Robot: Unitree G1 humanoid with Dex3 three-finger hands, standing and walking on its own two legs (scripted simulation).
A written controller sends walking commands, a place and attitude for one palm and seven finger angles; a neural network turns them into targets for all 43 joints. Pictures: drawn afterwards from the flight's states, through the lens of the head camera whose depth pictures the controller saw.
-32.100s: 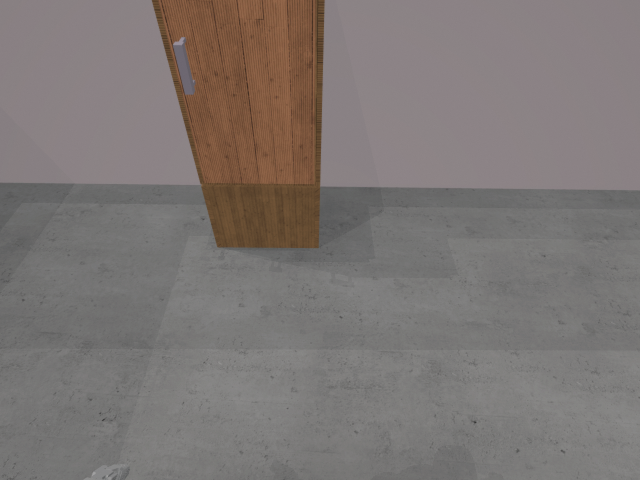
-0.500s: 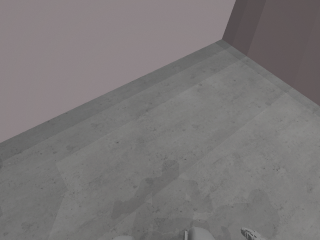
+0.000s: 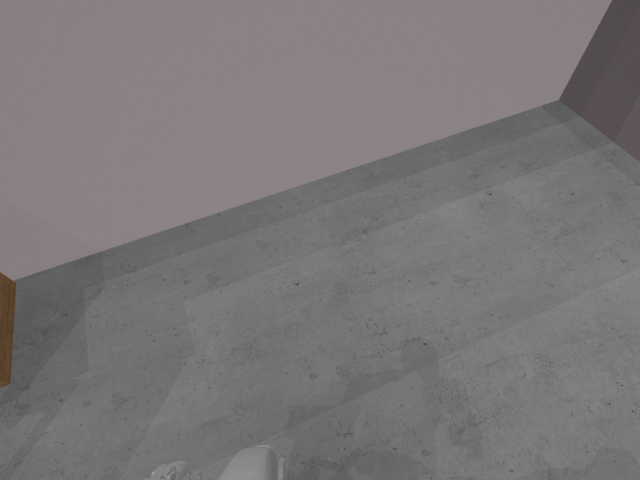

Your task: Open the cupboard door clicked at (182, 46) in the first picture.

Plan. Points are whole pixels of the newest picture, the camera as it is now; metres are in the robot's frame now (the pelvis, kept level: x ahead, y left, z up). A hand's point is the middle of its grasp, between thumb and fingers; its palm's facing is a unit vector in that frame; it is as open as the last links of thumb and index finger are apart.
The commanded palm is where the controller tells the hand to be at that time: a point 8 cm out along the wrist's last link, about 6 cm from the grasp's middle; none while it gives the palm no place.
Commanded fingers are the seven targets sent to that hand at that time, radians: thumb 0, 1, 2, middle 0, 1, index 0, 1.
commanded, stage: turn to face it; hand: left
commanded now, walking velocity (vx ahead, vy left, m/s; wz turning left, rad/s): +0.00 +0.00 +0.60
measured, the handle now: out of the picture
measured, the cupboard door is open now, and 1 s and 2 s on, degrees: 47 47 47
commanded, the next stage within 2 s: take the last steps up to it in 1.78 s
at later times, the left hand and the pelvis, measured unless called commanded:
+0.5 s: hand out of the picture +0.07 +0.25 -0.16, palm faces +0.30 -0.92 -0.26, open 7.4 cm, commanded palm none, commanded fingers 0.00 0.90 0.90 -0.20 -0.30 -0.20 -0.30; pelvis +0.02 +0.01 +0.00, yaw +17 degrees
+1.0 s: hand out of the picture -0.03 +0.17 -0.18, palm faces +0.61 -0.76 -0.24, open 7.3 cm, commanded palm none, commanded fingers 0.00 0.90 0.90 -0.20 -0.30 -0.20 -0.30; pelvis +0.04 -0.02 -0.01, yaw +37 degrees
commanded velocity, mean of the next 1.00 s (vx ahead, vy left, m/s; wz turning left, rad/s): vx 0.00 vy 0.00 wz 0.60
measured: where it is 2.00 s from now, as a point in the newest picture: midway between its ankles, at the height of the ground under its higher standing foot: outside the picture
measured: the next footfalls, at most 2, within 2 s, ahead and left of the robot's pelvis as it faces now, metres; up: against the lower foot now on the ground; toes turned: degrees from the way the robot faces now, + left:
left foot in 0.16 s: +0.04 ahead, +0.13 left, +0.00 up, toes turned +13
right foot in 0.60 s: +0.11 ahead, -0.12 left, +0.00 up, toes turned +19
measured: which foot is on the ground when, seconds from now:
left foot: up 0.00-0.14, down 0.16-0.60, up 0.62-1.00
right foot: down 0.00-0.16, up 0.18-0.58, down 0.60-1.00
